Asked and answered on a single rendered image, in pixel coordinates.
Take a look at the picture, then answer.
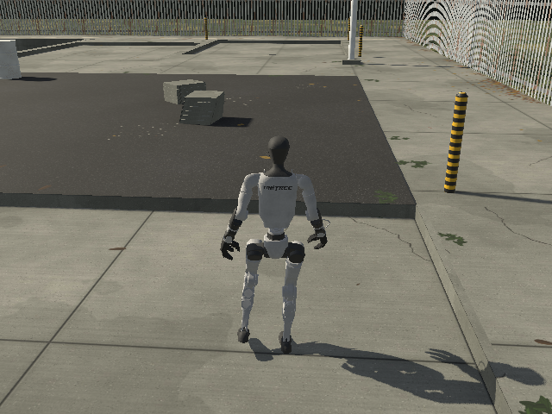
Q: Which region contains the robot right hand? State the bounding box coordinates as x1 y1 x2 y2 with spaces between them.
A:
307 234 327 249

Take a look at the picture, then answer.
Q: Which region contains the robot left hand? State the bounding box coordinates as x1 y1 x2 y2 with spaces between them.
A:
220 240 240 260

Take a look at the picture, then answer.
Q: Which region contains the robot right thigh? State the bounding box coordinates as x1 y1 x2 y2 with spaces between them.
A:
282 241 305 301

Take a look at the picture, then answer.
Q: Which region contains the left robot forearm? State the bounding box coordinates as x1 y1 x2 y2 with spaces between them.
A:
223 207 242 243

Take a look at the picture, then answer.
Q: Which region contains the right robot upper arm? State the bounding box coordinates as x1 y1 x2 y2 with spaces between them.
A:
296 174 319 221

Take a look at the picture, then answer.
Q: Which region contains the right robot foot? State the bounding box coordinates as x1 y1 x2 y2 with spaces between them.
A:
279 331 292 354

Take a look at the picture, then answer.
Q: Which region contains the left robot upper arm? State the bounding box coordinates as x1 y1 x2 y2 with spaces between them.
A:
235 172 260 221

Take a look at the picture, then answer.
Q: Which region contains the right robot forearm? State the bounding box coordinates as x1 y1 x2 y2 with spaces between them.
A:
310 208 326 237

